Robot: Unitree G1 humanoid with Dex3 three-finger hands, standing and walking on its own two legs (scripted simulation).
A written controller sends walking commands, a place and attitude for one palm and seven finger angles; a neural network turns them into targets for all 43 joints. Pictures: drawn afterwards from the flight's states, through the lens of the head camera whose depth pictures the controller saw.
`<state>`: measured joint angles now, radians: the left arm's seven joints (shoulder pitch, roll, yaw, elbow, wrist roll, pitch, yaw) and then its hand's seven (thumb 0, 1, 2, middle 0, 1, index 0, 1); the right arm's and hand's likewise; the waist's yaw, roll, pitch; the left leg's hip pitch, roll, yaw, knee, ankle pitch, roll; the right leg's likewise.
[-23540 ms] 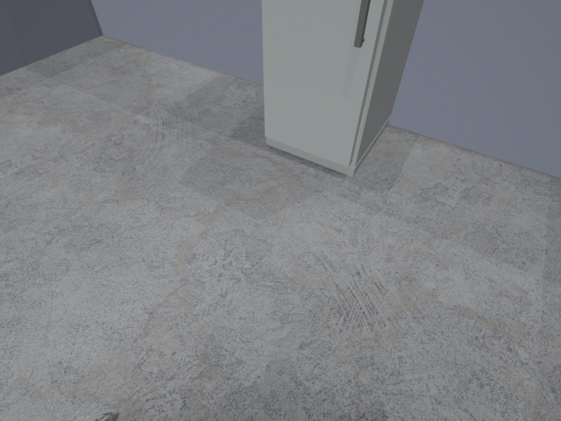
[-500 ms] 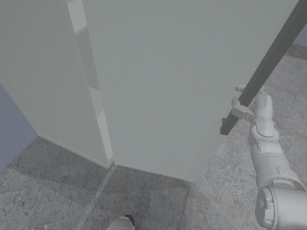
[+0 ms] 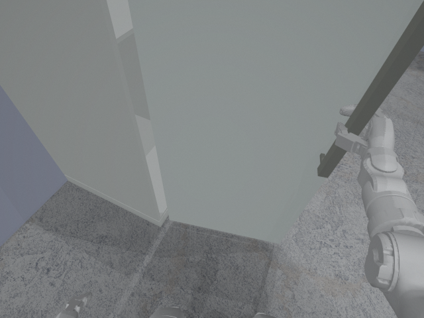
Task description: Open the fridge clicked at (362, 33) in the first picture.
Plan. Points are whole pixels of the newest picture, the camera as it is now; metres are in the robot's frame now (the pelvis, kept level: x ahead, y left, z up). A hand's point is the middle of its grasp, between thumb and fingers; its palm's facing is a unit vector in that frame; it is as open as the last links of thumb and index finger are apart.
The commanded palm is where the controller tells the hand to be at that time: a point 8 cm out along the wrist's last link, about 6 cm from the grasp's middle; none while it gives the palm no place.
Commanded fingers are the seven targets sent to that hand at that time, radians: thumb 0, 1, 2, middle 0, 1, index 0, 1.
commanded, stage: stop walking and hold the door back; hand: right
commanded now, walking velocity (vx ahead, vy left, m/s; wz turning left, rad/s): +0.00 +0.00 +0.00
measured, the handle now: (366, 97) +0.50 -0.22 +0.17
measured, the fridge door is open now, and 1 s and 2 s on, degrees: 76 73 73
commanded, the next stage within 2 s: loosen the grip on the handle in 0.28 s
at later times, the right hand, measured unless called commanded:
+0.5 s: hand (346, 127) +0.48 -0.21 +0.12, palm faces +0.17 +0.98 -0.09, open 6.2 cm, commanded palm +0.43 -0.26 +0.11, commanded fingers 0.00 -0.05 -0.49 0.45 1.40 0.45 1.40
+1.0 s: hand (355, 138) +0.48 -0.24 +0.09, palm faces +0.19 +0.97 -0.15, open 14.1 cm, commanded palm +0.44 -0.28 +0.11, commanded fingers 0.00 0.55 -0.20 0.25 1.15 0.25 1.15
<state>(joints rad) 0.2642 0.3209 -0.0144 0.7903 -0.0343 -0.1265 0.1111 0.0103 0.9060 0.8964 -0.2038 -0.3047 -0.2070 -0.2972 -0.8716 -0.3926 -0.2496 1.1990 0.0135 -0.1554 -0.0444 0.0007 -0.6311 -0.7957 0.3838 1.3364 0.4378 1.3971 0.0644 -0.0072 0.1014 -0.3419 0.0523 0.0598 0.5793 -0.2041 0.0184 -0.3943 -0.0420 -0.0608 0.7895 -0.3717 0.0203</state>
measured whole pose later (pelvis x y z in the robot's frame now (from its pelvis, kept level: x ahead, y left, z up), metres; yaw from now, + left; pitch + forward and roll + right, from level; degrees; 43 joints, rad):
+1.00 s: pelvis +0.03 -0.03 -0.01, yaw -1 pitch +7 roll +1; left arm 0.34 0.25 -0.01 0.69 -0.03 -0.13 0.03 0.01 0.90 0.90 -0.20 -0.30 -0.21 -0.30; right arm -0.75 -0.39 -0.27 0.98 0.00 -0.10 0.00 -0.01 0.52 -0.22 0.29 1.20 0.32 1.22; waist 0.07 0.02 -0.05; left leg -0.47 0.03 0.04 0.61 -0.27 -0.01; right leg -0.46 -0.03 -0.07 0.64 -0.30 -0.02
